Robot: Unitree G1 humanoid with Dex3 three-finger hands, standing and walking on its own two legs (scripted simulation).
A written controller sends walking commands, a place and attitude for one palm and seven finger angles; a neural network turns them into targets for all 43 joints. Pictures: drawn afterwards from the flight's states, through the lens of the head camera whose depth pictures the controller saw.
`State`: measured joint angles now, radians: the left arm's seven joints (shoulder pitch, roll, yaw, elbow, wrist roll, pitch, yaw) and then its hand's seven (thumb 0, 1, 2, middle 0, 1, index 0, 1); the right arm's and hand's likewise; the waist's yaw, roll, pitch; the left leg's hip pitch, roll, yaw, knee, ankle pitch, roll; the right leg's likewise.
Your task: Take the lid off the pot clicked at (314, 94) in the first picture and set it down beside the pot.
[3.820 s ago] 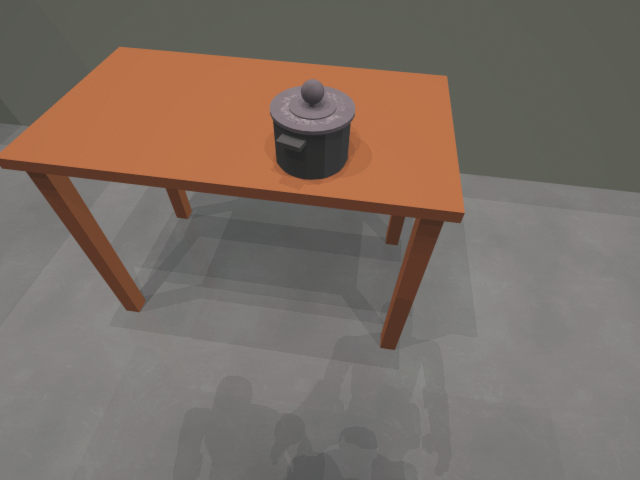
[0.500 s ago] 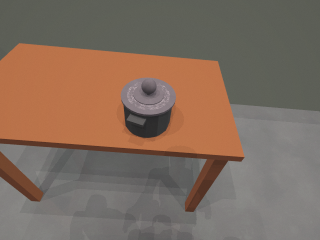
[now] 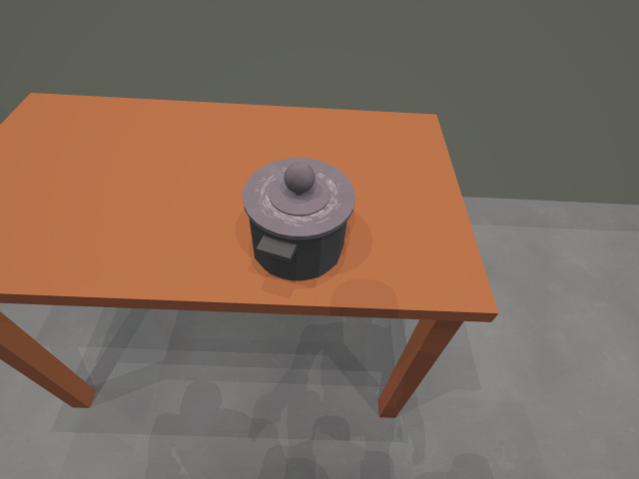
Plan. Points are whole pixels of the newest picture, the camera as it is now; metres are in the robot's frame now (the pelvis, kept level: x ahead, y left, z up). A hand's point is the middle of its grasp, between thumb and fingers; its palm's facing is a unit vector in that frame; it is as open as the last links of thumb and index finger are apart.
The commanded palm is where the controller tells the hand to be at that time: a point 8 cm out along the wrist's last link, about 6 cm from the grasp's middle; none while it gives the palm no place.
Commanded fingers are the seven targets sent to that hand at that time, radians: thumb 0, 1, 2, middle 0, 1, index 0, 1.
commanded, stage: look again from close up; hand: left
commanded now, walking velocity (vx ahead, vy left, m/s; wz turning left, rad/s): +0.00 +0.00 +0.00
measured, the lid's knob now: (299, 177) +0.50 +0.06 +0.09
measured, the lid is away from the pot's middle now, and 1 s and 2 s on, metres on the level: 0.00 0.00 0.00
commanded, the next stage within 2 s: lift the closed hand beside the body in 0.94 s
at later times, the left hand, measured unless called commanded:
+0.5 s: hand out of the picture -0.02 +0.15 -0.18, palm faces +0.04 -0.98 -0.18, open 7.4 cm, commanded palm none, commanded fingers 0.00 0.90 0.90 -0.20 -0.30 -0.20 -0.30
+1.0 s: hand out of the picture -0.03 +0.14 -0.17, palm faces +0.04 -0.99 -0.17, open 7.4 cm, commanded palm none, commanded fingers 0.00 0.90 0.90 -0.20 -0.30 -0.20 -0.30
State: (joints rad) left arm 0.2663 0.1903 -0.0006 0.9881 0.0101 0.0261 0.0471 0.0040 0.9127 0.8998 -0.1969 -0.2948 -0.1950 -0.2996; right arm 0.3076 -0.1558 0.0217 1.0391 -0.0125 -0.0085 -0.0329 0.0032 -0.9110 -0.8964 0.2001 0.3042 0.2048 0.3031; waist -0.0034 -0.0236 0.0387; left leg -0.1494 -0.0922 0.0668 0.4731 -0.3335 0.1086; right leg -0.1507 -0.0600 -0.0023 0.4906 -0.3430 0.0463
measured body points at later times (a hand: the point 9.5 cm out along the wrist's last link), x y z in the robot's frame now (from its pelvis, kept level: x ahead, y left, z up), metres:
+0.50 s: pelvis -0.01 -0.02 +0.00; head +0.00 -0.01 +0.45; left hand -0.02 +0.20 -0.16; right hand +0.02 -0.26 -0.14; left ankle -0.05 +0.04 -0.73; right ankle -0.05 -0.16 -0.73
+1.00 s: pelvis -0.03 -0.03 +0.01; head -0.01 -0.01 +0.46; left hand -0.03 +0.19 -0.16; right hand -0.02 -0.26 -0.14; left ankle -0.05 +0.04 -0.73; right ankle -0.05 -0.16 -0.73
